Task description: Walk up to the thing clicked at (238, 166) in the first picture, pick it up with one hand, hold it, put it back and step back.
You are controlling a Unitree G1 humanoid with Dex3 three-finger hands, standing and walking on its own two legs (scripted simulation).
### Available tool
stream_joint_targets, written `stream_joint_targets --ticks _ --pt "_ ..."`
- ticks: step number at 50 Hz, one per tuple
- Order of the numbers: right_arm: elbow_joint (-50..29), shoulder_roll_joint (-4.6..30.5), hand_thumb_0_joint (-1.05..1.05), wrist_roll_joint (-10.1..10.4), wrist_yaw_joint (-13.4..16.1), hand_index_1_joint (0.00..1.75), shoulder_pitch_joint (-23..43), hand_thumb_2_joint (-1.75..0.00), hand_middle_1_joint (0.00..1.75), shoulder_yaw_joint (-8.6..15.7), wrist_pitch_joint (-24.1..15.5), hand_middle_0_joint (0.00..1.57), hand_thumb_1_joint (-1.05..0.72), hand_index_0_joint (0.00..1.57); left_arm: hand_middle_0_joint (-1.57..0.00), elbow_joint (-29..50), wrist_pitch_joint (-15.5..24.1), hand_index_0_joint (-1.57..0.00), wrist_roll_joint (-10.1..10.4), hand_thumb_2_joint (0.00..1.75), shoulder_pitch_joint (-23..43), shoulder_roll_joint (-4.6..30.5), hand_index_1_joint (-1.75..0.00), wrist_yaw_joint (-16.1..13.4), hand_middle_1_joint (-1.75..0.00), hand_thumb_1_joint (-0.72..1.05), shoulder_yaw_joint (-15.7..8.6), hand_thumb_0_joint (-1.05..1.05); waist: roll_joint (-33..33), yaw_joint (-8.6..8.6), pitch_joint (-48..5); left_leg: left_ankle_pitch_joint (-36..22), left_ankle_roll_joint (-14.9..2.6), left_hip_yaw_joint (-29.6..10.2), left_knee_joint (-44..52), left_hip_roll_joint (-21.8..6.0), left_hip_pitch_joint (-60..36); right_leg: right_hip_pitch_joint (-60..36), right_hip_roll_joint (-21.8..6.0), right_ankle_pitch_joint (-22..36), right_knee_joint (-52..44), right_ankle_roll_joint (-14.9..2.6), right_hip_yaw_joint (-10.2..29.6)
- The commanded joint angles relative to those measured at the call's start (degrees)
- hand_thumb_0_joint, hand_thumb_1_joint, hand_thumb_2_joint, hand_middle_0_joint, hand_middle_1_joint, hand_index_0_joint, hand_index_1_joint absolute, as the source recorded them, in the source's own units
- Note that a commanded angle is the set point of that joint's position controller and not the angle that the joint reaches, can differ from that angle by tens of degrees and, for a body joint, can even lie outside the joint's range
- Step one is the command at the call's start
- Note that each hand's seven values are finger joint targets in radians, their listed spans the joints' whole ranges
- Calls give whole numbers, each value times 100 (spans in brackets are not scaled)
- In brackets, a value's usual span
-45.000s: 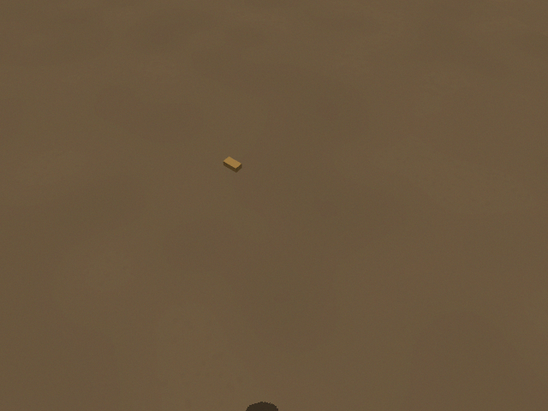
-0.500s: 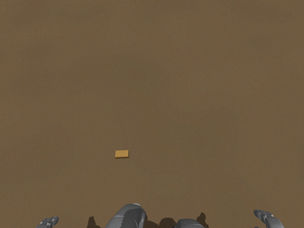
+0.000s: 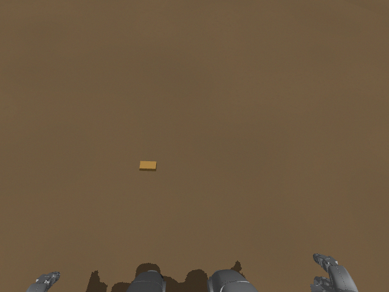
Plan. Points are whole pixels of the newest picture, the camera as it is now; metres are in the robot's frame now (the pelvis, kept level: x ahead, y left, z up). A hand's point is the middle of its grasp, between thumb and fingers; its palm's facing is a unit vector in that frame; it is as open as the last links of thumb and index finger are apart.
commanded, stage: step back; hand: left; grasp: from above
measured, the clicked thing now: (148, 166) +0.74 +0.23 -0.75
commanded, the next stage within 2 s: stand in 2.00 s
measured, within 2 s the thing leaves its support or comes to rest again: neither
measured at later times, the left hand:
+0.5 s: hand out of the picture -0.04 +0.26 -0.15, palm faces +0.05 -0.91 -0.42, open 7.4 cm
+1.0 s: hand out of the picture -0.29 +0.22 -0.14, palm faces +0.04 -0.90 -0.43, open 7.4 cm
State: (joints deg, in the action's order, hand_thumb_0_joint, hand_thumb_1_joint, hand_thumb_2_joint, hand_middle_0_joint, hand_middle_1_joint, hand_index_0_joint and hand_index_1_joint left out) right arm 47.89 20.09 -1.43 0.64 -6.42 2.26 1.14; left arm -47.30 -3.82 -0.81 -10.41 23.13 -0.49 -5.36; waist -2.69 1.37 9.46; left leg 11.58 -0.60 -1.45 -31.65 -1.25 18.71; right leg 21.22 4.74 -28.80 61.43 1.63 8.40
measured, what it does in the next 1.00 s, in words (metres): walks backwards: right foot, then left foot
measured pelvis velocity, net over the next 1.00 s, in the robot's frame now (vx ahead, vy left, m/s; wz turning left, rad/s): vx -0.34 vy -0.06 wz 0.02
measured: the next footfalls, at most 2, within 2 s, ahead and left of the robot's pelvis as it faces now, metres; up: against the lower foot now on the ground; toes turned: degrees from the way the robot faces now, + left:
right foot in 0.10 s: -0.03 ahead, -0.14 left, +0.00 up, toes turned +1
left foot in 0.46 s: -0.16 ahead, +0.10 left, +0.00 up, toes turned +1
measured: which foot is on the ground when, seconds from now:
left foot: down 0.00-0.14, up 0.16-0.44, down 0.46-0.82, up 0.84-1.00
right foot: up 0.00-0.08, down 0.10-0.48, up 0.50-0.76, down 0.78-1.00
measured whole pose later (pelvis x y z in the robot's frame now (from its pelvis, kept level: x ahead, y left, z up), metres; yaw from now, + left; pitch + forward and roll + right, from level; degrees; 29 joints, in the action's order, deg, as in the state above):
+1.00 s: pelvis -0.34 -0.06 +0.00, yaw +1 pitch -2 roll +1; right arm 50.8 23.3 -0.6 0.5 -9.0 3.0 3.7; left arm -52.3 -1.2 -2.6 -13.5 20.3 -0.4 -3.7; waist 1.9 2.3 5.3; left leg 25.2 0.8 -8.3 -60.9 4.9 25.8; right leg 16.2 -1.0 -17.6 35.4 -0.7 1.3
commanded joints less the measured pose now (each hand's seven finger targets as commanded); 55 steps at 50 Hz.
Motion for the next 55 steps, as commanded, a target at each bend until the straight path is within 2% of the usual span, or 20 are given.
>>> stream_joint_targets --ticks 1,5,6,7,8,12,18,22,24,25,26,29,35,38,40,41,42,46,51,55 --pt "-434 1584 0 -38 99 30 -164 -90 30 472 -34 20 -90 20 -20 416 247 -20 -21 90 -158 798 -30 -66 -30 90 -209 0 1523 -270 -1383 -2294 -1271 -1038 246 -1243 -1662 19 -401 3 -1987 -4 -435" --pt "-533 1563 0 92 52 30 198 -90 30 442 118 20 -90 20 -20 -75 321 -20 -122 90 -917 924 -30 -40 -30 90 -263 0 1240 46 -1551 -791 -652 -775 -261 -753 -307 -1499 -434 1818 -3888 -330 -578" --pt "-589 1320 0 138 46 30 136 -90 30 372 114 20 -90 20 -20 9 347 -20 -196 90 -793 1350 -30 -30 -30 90 -384 0 93 -20 -1396 240 -276 -638 -972 -91 769 -1663 -1227 1713 -3910 -632 863" --pt "-698 1158 0 146 107 30 333 -90 30 356 113 20 -90 20 -20 212 305 -20 -143 90 -420 1875 -30 4 -30 90 -499 0 -1083 160 -1029 2082 29 -346 -2266 787 1041 -535 -2377 1475 -4390 -1473 1986" --pt "-621 1389 0 120 163 30 227 -90 30 459 145 20 -90 20 -20 455 325 -20 -181 90 105 2131 -30 -37 -30 90 -524 0 -1433 170 -692 2349 135 -771 -3396 508 658 586 -3009 1316 -4689 -1983 2729" --pt "-222 1243 0 169 114 30 -432 -90 30 365 79 20 -90 20 -20 593 330 -20 -167 90 808 1192 -30 -92 -30 90 -359 0 -574 -334 -694 1459 75 -788 -3797 910 798 -142 -1599 2885 -3813 -1199 273" --pt "-332 1104 0 67 134 30 -343 -90 30 267 -29 20 -90 20 -20 585 258 -20 -196 90 43 1147 -30 -187 -30 90 -320 0 -882 159 -1126 1973 194 -339 -1589 378 870 -1901 -1878 3884 -3257 -1329 433" --pt "-23 1116 0 -9 116 30 -1021 -90 30 371 -86 20 -90 20 -20 698 99 -20 -47 90 269 1162 -30 -136 -30 90 -230 0 -707 -109 -1526 -108 -9 123 1256 297 -502 -1641 -1580 3909 -2281 -936 112" --pt "-131 1981 0 -152 111 30 -723 -90 30 588 -63 20 -90 20 -20 786 60 -20 19 90 63 731 -30 -101 -30 90 -96 0 1233 18 -1473 -1859 -678 -2296 1133 -1460 -1496 626 -321 797 -880 -334 -599" --pt "-258 2358 0 -111 58 30 -524 -90 30 596 -41 20 -90 20 -20 817 54 -20 0 90 488 962 -30 -184 -30 90 -210 0 1494 -286 -1243 -1906 -1529 -2775 1199 -2175 -430 423 -65 -897 -37 -215 -261" --pt "-308 2384 0 -95 104 30 -211 -90 30 630 -99 20 -90 20 -20 782 54 -20 -29 90 656 1088 -30 -205 -30 90 -224 0 1656 -287 -954 -1703 -1852 -3114 1411 -2510 346 117 -299 -848 718 -216 175" --pt "-399 1576 0 -143 130 30 310 -90 30 370 -88 20 -90 20 -20 448 55 -20 63 90 142 1032 -30 -106 -30 90 -239 0 962 137 -869 -2232 -1186 -1045 816 -1199 -81 394 94 -78 1226 -253 182" --pt "-338 1460 0 -74 80 30 -226 -90 30 392 44 20 -90 20 -20 420 252 -20 -17 90 113 816 -30 -79 -30 90 -116 0 1411 -184 -1184 -2474 -1247 -932 132 -1136 -1628 293 -425 -152 -1833 -47 -449" --pt "-327 1648 0 15 35 30 -68 -90 30 395 172 20 -90 20 -20 9 384 -20 -54 90 -474 766 -30 -106 -30 90 -124 0 1376 -33 -1658 -2077 -915 -679 -511 -943 -1379 -899 -267 1359 -4167 -148 -1005" --pt "-372 1246 0 75 13 30 -86 -90 30 275 180 20 -90 20 -20 -103 445 -20 -176 90 -460 1268 -30 -117 -30 90 -263 0 392 -84 -1613 -155 -412 -523 -1144 -257 427 -1935 -942 2068 -3933 -457 418" --pt "-516 1048 0 77 45 30 -56 -90 30 207 151 20 -90 20 -20 15 435 -20 -182 90 -352 1773 -30 -97 -30 90 -401 0 -862 -26 -1366 1877 -75 -264 -1806 559 1608 -1859 -1998 1893 -4076 -955 1719" --pt "-514 1273 0 30 139 30 269 -90 30 343 195 20 -90 20 -20 163 437 -20 -220 90 -50 2198 -30 -127 -30 90 -457 0 -1180 346 -1052 2443 98 -874 -2930 394 964 -153 -3010 1679 -4417 -1883 2638" --pt "-59 1229 0 109 65 30 -285 -90 30 320 153 20 -90 20 -20 186 490 -20 -141 90 633 1238 -30 -152 -30 90 -243 0 -223 -274 -622 1360 68 -863 -3512 713 770 -171 -1668 2651 -3703 -1145 296" --pt "-77 1262 0 -41 -36 30 -106 -90 30 323 -8 20 -90 20 -20 56 528 -20 -262 90 88 1420 -30 -89 -30 90 -341 0 -767 187 -741 1715 185 -315 -1451 160 892 -1133 -1741 -680 -4114 -1204 746" --pt "336 1202 0 -89 -70 30 -697 -90 30 418 -220 20 -90 20 -20 -21 412 -20 -181 90 -33 1257 -30 -7 -30 90 -194 0 -441 -51 -965 1026 -67 -82 1482 269 -1241 -361 -1527 -45 -3164 -867 248"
